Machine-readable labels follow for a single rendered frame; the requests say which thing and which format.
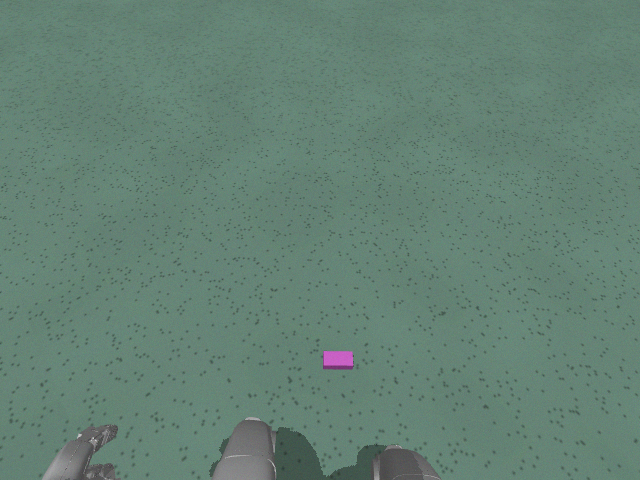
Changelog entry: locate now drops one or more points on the small box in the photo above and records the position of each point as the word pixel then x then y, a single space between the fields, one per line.
pixel 338 360

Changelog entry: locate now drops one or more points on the left robot hand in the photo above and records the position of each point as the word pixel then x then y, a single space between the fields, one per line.
pixel 72 461

